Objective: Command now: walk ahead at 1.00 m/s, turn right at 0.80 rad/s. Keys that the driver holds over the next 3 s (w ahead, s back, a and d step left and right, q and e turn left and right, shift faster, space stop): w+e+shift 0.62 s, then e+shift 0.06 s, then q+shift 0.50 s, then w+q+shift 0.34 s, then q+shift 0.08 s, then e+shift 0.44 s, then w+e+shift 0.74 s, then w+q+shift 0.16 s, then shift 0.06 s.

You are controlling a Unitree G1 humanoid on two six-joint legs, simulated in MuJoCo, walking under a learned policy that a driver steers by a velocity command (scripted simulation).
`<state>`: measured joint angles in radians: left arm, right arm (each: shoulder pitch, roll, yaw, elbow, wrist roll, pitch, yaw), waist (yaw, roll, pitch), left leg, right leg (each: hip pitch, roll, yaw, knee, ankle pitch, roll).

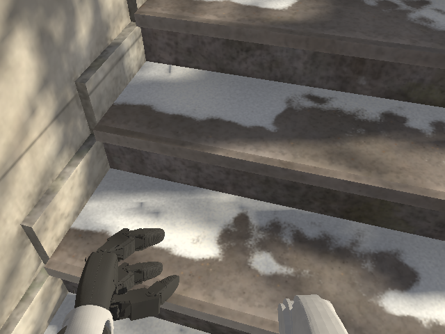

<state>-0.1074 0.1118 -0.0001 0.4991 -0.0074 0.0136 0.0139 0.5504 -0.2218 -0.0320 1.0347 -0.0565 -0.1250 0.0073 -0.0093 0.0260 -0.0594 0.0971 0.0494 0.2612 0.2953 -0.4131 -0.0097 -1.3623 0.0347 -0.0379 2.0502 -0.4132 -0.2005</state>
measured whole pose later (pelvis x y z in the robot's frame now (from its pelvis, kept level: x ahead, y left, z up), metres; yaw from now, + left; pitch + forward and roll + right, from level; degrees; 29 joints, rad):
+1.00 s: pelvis +0.75 -0.26 +0.46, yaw -38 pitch +7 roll -2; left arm 0.12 0.18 -0.03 0.80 0.04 0.00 -0.10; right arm 0.41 -0.22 -0.08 0.94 -0.04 -0.10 0.12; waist -0.02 0.02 -0.12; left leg -0.66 -0.07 -0.21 1.78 -0.13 0.05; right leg -0.72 0.03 -0.08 0.91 -0.29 -0.11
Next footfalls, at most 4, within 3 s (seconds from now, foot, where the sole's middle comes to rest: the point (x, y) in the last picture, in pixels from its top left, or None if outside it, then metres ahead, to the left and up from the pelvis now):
0.12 right None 0.24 -0.05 -0.60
0.48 left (237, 241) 0.65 0.00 -0.43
0.86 right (405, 152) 0.79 -0.42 -0.25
1.36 left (301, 122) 0.91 -0.18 -0.25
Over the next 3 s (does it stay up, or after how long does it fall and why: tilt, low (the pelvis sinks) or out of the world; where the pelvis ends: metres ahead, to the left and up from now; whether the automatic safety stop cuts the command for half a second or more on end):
stays up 1.62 -0.59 0.84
